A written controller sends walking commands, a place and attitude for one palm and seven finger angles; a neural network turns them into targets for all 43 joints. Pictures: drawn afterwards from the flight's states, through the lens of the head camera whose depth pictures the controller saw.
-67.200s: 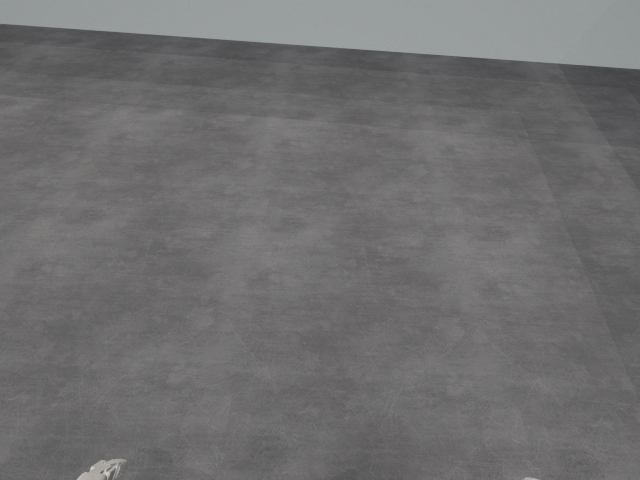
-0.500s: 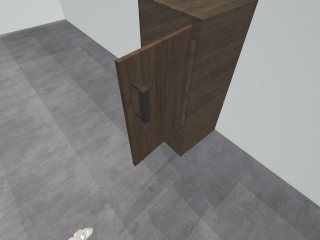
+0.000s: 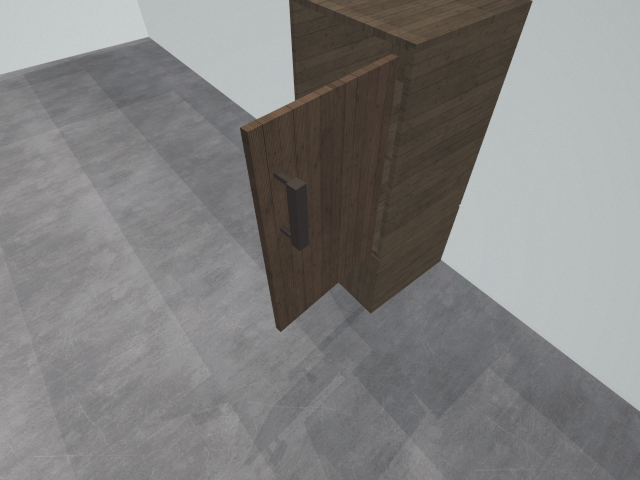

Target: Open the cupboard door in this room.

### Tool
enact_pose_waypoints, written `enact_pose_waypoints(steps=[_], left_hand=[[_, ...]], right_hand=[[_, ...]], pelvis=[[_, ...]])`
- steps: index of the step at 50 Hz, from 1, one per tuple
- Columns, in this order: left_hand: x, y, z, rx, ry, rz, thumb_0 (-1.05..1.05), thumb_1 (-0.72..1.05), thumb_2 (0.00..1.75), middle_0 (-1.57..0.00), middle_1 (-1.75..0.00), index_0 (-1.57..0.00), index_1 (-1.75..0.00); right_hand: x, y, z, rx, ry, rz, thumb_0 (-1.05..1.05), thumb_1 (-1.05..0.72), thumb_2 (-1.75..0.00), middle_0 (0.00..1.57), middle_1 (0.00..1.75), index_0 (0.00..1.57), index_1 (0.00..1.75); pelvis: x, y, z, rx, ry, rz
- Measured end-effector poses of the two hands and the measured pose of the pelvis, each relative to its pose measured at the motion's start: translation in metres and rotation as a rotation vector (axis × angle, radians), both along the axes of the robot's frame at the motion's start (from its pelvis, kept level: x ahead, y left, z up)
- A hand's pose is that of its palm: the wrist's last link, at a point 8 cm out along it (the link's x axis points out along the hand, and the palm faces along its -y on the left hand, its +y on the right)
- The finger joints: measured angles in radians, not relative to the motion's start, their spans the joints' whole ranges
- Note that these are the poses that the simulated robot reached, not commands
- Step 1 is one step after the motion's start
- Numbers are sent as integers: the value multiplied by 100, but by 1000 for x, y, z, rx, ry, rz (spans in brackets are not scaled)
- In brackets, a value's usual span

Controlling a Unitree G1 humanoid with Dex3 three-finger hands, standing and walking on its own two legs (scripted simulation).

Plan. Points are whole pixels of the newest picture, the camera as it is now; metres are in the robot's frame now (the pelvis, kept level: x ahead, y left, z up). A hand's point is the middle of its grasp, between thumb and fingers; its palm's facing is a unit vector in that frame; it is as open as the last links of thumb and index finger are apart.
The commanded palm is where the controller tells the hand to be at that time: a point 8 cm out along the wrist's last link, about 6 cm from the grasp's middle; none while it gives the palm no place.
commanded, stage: let the arm hang, fingers relaxed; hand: left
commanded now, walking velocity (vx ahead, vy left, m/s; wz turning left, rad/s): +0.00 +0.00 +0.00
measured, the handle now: (290, 210) +0.55 +0.09 -0.01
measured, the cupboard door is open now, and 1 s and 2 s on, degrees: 97 97 97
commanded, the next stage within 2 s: look to check the result in 0.36 s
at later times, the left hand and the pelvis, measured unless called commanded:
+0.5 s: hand out of the picture -0.03 +0.14 -0.18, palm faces +0.07 -0.98 -0.16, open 7.3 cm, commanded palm none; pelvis +0.00 -0.01 +0.00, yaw +0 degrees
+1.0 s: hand out of the picture -0.03 +0.14 -0.18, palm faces +0.07 -0.98 -0.16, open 7.3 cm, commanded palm none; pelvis +0.01 -0.01 +0.00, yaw +0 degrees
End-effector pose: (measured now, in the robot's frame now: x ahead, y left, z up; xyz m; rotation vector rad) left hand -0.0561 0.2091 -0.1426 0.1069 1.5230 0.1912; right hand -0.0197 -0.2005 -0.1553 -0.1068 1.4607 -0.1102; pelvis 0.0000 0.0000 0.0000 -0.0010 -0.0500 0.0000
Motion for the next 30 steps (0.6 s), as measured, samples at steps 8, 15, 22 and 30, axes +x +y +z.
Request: enact_pose_waypoints(steps=[8, 15, 22, 30], left_hand=[[17, -19, -6, -44, -55, -3, 0, 91, 89, -20, -30, -20, -30], [24, -23, -8, -50, -73, -1, 0, 91, 89, -20, -30, -20, -30], [20, -19, -7, -35, -55, 2, 0, 91, 89, -20, -30, -20, -30], [12, -14, -4, -18, -28, 6, 0, 91, 89, -20, -30, -20, -30]], right_hand=[[-9, 5, 1, 6, 4, -20, 1, -92, -90, 20, 30, 20, 30], [-13, 3, 2, 0, 10, -29, 1, -91, -90, 20, 30, 20, 30], [-11, 0, 3, -5, 13, -30, 0, -91, -90, 20, 30, 20, 30], [-3, -3, 2, -9, 5, -23, 0, -91, -90, 20, 30, 20, 30]], pelvis=[[0, -1, -1, 4, 2, -1], [1, -3, -1, 4, 5, 0], [2, -5, -1, 4, 7, -1], [5, -5, -1, 5, 8, -3]])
